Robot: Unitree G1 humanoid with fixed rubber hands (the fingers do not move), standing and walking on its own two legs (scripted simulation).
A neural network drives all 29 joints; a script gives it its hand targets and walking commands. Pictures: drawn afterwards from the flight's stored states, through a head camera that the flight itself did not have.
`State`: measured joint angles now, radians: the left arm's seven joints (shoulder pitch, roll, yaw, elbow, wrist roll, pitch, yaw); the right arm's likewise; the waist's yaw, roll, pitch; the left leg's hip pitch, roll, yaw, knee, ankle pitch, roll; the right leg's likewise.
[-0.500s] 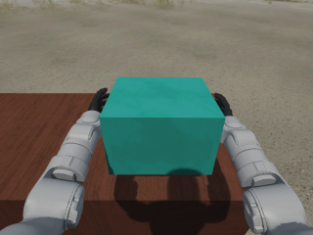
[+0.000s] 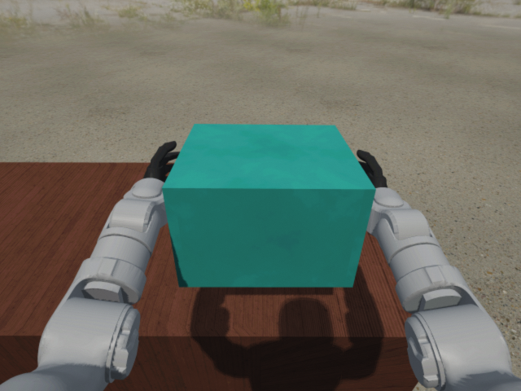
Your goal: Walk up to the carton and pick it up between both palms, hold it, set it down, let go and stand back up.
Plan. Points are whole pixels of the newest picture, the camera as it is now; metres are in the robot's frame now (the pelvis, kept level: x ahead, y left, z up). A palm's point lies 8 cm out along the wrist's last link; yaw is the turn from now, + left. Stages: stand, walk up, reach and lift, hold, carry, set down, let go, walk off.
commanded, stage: hold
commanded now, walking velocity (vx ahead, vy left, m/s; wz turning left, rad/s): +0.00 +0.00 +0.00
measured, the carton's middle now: (265, 197) +0.40 +0.00 +0.16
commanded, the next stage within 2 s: none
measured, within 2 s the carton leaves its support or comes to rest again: neither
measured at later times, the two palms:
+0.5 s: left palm (151, 185) +0.37 +0.18 +0.20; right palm (377, 194) +0.37 -0.17 +0.18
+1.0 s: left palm (147, 182) +0.36 +0.18 +0.21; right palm (380, 188) +0.37 -0.17 +0.20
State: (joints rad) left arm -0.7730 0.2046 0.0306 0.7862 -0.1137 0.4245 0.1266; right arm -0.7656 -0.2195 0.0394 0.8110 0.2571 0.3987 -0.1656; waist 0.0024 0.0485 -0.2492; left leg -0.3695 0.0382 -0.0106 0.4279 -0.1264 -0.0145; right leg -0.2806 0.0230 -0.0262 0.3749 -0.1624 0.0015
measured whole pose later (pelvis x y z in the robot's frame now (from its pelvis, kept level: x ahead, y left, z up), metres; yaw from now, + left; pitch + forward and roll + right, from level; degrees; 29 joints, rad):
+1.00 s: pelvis -0.01 +0.00 +0.00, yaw +0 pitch +2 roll -2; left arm -0.77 0.20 0.06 0.71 -0.09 0.54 0.12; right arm -0.80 -0.23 0.04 0.80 0.27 0.49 -0.16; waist 0.00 0.05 -0.27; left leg -0.35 0.04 -0.01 0.41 -0.11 -0.01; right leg -0.27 0.02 -0.02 0.37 -0.14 0.00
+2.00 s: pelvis -0.02 +0.00 +0.00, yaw +0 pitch +2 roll -2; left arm -0.77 0.19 0.07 0.69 -0.07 0.58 0.12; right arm -0.81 -0.24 0.04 0.79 0.28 0.51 -0.16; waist 0.00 0.05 -0.27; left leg -0.35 0.04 -0.01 0.41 -0.10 -0.01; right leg -0.26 0.02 -0.02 0.36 -0.14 0.00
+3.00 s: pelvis -0.02 +0.00 +0.00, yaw +0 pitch +2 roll -2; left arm -0.77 0.19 0.07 0.68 -0.07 0.58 0.12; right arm -0.82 -0.24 0.04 0.79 0.28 0.51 -0.16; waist 0.00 0.05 -0.27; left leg -0.35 0.03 -0.01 0.41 -0.10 -0.01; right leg -0.26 0.02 -0.02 0.36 -0.13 0.00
